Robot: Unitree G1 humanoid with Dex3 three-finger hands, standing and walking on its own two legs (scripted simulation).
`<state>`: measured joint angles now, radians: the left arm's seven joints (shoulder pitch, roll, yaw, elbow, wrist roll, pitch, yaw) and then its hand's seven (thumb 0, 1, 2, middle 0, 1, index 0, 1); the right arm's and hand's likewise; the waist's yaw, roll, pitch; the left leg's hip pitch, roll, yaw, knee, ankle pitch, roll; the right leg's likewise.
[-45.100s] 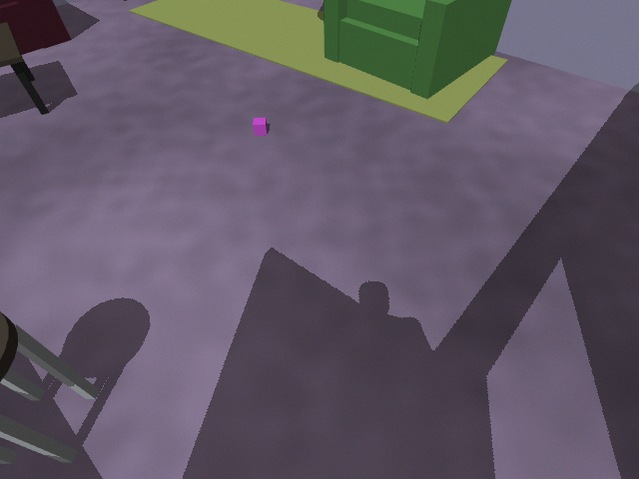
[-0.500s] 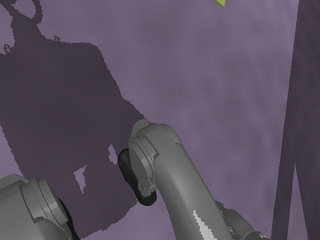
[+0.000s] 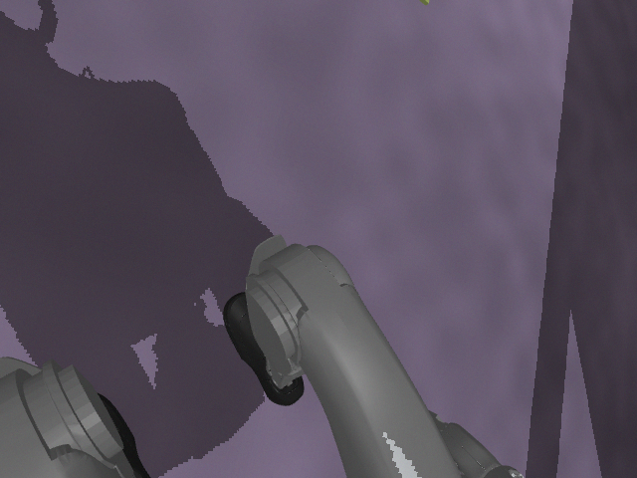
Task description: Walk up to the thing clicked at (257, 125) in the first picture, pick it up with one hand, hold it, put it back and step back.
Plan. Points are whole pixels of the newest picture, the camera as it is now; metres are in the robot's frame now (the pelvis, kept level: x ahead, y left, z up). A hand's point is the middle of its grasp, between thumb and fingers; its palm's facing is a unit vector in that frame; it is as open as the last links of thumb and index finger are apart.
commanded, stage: rest palm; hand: left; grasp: from above
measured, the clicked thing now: out of the picture +0.53 +0.32 -0.28
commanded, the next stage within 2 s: close in 0.52 s
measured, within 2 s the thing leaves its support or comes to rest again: neither
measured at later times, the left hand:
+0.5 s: hand out of the picture +0.52 +0.31 -0.26, palm faces -0.43 -0.14 -0.89, open 11.3 cm
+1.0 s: hand out of the picture +0.52 +0.31 -0.25, palm faces -0.44 -0.14 -0.89, open 10.7 cm
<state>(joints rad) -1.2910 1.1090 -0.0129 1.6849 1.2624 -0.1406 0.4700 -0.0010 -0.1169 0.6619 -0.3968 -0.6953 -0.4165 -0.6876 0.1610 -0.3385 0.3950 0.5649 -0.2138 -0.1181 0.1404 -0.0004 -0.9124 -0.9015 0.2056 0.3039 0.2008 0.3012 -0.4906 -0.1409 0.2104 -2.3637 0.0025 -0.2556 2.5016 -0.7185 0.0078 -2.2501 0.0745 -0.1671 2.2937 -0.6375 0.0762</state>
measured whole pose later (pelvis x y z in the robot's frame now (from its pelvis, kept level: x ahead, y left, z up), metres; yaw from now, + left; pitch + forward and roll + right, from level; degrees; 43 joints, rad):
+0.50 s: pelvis +0.00 +0.00 +0.00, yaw -1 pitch +31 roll -17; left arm -1.29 1.13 -0.01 1.65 1.24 -0.13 0.45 0.00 -0.06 0.64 -0.43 -0.68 -0.45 -0.68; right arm 0.14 -0.35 0.42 0.54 -0.22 -0.11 0.13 0.00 -0.92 -0.90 0.21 0.30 0.20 0.30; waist -0.49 -0.15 0.23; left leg -2.36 0.00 -0.26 2.50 -0.71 0.01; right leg -2.24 0.08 -0.17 2.29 -0.63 0.08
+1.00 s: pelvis +0.00 +0.00 +0.00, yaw -1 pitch +31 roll -17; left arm -1.28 1.14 -0.01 1.63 1.23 -0.14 0.43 0.00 0.04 0.47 -0.53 -0.57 -0.55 -0.55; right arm 0.12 -0.35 0.43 0.53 -0.22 -0.08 0.12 0.00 -0.91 -0.90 0.21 0.30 0.20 0.30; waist -0.49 -0.15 0.24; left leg -2.35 0.01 -0.27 2.49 -0.72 0.01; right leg -2.23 0.07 -0.18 2.28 -0.63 0.08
